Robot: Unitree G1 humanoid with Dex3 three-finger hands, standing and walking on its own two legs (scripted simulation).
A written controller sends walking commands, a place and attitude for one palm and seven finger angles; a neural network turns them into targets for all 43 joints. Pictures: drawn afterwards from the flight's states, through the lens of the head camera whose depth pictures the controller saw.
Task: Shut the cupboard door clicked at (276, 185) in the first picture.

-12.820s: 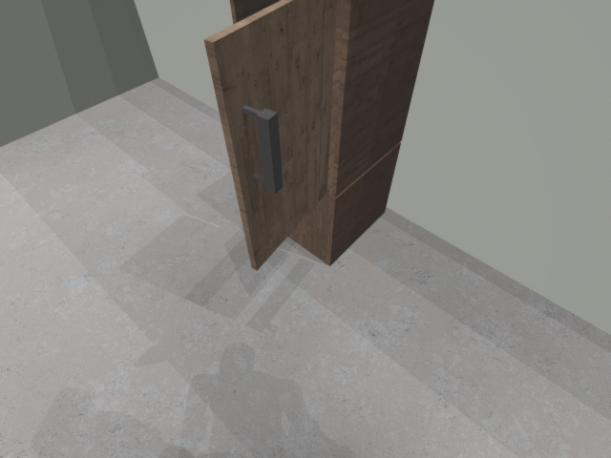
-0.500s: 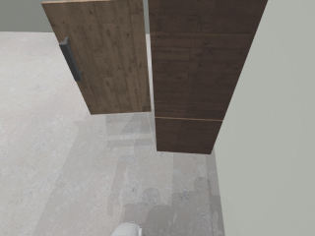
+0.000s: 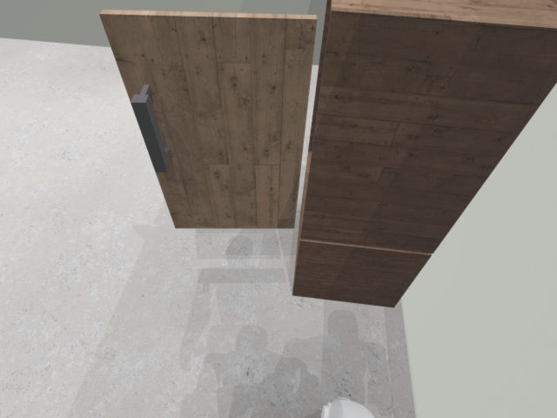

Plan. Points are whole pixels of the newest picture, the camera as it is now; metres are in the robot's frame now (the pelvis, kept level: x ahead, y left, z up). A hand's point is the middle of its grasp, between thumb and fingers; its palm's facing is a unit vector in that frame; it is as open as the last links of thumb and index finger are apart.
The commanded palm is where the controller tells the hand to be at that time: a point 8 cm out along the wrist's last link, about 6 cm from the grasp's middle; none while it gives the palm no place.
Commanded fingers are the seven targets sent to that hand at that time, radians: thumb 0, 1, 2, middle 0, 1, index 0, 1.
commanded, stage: take the last steps up to it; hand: left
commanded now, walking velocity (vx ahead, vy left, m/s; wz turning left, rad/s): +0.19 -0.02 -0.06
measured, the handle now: (154, 130) +0.62 +0.31 +0.03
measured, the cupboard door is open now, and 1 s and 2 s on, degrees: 98 98 98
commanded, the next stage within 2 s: come to a stop and stand still in 0.12 s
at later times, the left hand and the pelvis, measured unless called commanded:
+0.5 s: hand (191, 395) +0.18 +0.16 -0.18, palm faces +0.01 -0.98 -0.21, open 7.2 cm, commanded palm none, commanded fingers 0.00 0.90 0.90 -0.20 -0.30 -0.20 -0.30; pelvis +0.11 -0.02 +0.00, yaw -1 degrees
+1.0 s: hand out of the picture +0.14 +0.19 -0.18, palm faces -0.05 -0.98 -0.21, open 7.4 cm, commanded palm none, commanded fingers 0.00 0.90 0.90 -0.20 -0.30 -0.20 -0.30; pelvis +0.08 +0.00 +0.00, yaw -4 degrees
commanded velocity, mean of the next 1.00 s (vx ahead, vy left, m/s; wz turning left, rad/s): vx -0.05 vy -0.02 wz -0.01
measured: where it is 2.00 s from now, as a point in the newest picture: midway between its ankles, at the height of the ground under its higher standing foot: outside the picture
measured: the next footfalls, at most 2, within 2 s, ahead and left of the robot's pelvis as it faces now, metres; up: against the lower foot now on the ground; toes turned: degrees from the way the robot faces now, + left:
right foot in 0.22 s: +0.16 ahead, -0.12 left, +0.00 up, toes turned -8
left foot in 0.56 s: +0.18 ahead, +0.09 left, +0.00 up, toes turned +0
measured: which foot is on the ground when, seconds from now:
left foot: down 0.00-0.22, up 0.24-0.54, down 0.56-1.00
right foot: up 0.00-0.20, down 0.22-0.58, up 0.60-1.00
